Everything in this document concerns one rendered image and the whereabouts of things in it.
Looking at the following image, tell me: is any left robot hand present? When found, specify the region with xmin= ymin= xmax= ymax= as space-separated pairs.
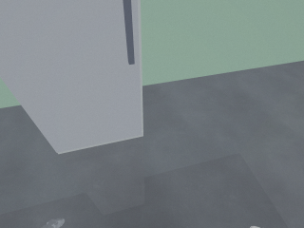
xmin=41 ymin=218 xmax=65 ymax=228

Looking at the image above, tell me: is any fridge door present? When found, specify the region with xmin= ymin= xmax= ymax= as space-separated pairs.
xmin=0 ymin=0 xmax=143 ymax=153

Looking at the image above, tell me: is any handle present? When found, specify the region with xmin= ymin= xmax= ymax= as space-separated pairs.
xmin=123 ymin=0 xmax=135 ymax=65

